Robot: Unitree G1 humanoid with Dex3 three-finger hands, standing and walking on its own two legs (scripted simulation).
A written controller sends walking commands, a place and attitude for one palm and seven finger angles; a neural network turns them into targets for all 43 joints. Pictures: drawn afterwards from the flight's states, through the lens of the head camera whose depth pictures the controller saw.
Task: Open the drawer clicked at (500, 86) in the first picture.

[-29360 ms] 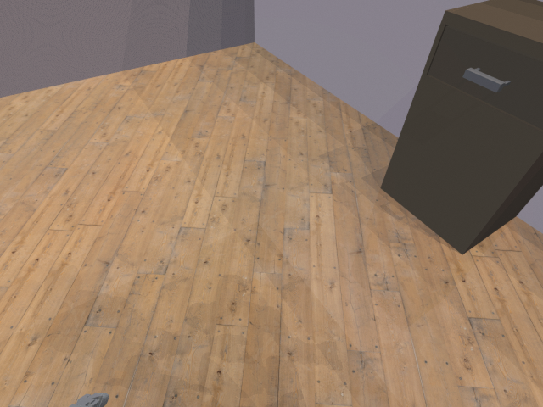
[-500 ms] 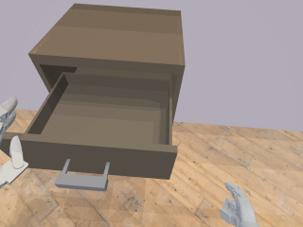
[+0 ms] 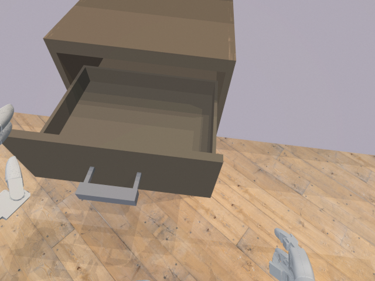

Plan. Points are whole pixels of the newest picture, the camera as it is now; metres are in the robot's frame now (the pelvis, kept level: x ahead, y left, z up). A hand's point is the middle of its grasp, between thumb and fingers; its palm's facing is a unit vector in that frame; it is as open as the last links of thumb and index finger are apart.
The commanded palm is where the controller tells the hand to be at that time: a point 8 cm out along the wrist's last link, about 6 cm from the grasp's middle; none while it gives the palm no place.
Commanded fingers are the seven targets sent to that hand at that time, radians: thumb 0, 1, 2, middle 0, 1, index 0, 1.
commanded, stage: step back with the hand held close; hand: left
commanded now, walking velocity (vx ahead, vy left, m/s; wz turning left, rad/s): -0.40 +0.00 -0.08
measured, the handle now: (111, 183) +0.31 +0.19 -0.01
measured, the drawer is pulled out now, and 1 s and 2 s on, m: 0.30 0.30 0.30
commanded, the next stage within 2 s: stop stepping back and stand still in 0.34 s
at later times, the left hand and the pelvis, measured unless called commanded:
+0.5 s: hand out of the picture +0.06 +0.21 +0.17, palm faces +0.36 -0.83 -0.42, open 7.5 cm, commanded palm -0.01 +0.25 +0.19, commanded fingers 0.00 0.90 0.90 -0.20 -0.30 -0.20 -0.30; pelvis -0.13 -0.04 +0.00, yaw +2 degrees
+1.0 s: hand out of the picture -0.03 +0.16 +0.17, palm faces +0.35 -0.81 -0.47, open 7.5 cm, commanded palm -0.09 +0.21 +0.19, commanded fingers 0.00 0.90 0.90 -0.20 -0.30 -0.20 -0.30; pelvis -0.22 -0.07 +0.00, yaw +0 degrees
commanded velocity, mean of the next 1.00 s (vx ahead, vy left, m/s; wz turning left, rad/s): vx -0.03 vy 0.01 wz -0.02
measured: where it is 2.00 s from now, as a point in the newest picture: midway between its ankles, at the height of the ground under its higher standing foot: outside the picture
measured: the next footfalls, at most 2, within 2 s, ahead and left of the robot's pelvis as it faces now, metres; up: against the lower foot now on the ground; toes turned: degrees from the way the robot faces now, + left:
left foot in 0.44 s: -0.10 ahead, +0.10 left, +0.00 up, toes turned +3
right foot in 0.64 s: -0.15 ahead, -0.14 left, +0.00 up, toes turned -3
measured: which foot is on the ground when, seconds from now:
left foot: down 0.00-0.16, up 0.18-0.42, down 0.44-0.66, up 0.68-0.86, down 0.88-1.00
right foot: down 0.00-0.44, up 0.46-0.62, down 0.64-1.00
